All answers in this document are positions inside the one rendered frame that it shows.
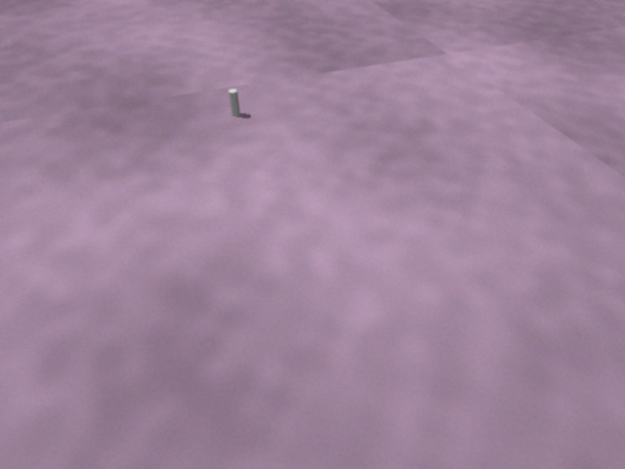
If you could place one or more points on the can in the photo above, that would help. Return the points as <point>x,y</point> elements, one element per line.
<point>234,105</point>

